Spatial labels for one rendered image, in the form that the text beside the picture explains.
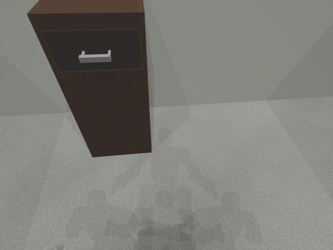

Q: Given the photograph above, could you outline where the cabinet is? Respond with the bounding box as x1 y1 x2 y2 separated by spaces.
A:
27 0 151 157

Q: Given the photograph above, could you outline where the handle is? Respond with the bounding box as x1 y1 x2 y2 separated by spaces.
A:
79 50 111 63

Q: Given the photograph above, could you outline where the drawer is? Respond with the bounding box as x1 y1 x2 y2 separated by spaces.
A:
42 28 142 71

